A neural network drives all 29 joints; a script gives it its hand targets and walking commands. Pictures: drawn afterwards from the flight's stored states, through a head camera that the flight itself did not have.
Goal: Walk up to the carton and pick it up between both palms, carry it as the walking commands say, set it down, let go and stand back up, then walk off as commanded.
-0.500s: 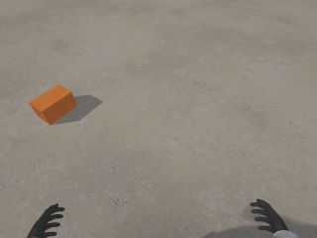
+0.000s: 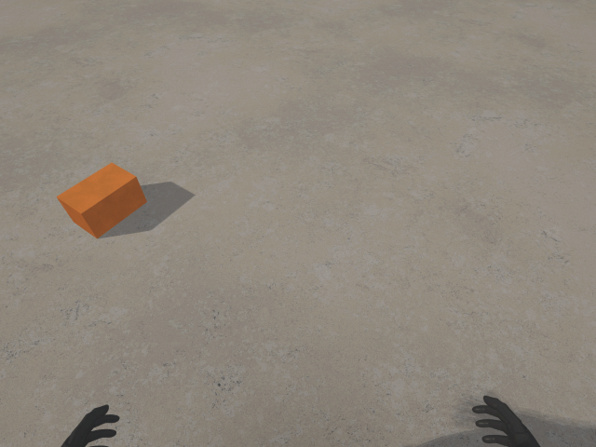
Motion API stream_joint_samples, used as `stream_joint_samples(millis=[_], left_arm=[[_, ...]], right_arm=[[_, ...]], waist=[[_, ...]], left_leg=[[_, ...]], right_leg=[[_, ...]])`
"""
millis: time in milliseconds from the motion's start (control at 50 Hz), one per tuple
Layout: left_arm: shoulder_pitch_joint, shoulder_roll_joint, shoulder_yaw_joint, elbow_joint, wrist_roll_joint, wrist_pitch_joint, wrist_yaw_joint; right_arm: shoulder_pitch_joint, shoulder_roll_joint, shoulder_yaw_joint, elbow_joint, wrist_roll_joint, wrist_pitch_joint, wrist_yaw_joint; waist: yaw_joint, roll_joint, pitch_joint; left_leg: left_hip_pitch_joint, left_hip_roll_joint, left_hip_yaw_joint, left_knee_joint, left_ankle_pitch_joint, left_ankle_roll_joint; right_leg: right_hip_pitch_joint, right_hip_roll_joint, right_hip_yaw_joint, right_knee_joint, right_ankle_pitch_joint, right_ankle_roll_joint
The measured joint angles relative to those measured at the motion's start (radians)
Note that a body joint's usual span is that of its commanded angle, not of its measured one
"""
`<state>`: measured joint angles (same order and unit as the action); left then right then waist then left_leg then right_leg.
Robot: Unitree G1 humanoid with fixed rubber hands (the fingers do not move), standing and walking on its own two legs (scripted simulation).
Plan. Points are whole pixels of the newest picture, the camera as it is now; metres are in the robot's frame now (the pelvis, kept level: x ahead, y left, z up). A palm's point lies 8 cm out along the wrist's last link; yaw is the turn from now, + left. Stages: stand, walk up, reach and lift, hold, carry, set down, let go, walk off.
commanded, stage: stand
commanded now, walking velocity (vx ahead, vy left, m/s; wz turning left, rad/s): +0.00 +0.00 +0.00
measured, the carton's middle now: (104, 199) +1.23 +0.84 -0.69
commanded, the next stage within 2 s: walk up in 1.60 s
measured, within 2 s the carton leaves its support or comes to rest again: neither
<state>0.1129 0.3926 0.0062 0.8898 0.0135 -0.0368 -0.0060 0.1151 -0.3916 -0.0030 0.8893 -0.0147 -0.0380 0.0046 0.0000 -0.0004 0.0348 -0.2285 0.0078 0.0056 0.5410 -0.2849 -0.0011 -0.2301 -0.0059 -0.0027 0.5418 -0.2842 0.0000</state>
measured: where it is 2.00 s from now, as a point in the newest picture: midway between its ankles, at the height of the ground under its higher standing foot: outside the picture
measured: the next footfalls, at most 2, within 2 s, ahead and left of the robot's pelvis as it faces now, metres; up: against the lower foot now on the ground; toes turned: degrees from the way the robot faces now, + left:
none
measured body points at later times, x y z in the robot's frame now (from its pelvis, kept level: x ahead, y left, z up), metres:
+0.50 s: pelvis +0.00 +0.00 +0.01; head +0.00 +0.00 +0.46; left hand +0.11 +0.31 -0.10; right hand +0.11 -0.32 -0.10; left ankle +0.00 +0.12 -0.73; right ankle +0.01 -0.12 -0.73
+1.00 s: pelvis +0.00 +0.00 +0.01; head +0.01 +0.00 +0.46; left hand +0.11 +0.32 -0.10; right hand +0.11 -0.32 -0.10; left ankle +0.00 +0.12 -0.73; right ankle +0.01 -0.12 -0.73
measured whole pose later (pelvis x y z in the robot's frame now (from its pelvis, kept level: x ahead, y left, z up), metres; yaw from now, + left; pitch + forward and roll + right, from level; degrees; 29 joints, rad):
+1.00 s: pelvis +0.00 +0.00 +0.01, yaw +0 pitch -2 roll +0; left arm 0.08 0.40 0.00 1.05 0.01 -0.02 0.00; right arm 0.09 -0.40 0.00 1.06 -0.01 -0.02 0.00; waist 0.00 0.00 0.04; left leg -0.12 0.01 0.00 0.35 -0.19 -0.01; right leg -0.13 -0.01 -0.01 0.35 -0.19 0.00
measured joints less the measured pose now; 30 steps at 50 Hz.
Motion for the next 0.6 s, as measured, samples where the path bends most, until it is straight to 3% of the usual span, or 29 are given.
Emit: stream_joint_samples(millis=[600], left_arm=[[-0.025,0.003,-0.007,0.15,-0.002,0.011,0.004]], right_arm=[[-0.028,-0.004,0.001,0.159,0.003,0.012,-0.002]], waist=[[-0.001,0.0,0.005]], left_leg=[[0.09,0.0,0.0,-0.172,0.093,-0.004]], right_leg=[[0.089,0.001,-0.001,-0.17,0.092,0.002]])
